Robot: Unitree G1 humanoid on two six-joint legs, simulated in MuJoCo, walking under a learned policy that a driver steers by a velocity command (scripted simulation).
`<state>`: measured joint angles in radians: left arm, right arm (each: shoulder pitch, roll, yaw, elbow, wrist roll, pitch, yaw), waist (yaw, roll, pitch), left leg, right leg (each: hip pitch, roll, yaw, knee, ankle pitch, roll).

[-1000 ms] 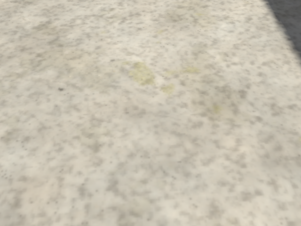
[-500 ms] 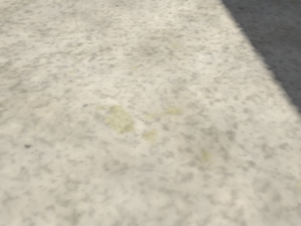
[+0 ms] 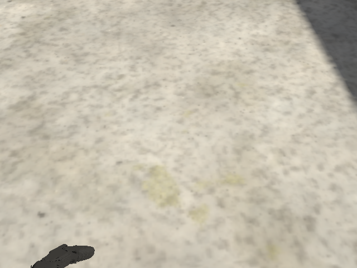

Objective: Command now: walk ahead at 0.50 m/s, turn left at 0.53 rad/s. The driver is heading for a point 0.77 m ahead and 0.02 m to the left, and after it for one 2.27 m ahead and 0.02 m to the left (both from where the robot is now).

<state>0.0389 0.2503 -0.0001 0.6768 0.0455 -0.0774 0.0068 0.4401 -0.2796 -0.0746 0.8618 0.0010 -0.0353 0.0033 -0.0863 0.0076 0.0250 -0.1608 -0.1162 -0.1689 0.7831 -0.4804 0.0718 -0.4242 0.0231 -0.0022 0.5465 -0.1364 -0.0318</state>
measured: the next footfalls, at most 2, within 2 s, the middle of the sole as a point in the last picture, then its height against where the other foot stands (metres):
left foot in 0.46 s outside the picture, level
right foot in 0.96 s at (174, 252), level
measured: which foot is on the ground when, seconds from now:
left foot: up 0.00-0.44, down 0.46-0.96, up 0.98-1.00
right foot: down 0.00-0.48, up 0.50-0.94, down 0.96-1.00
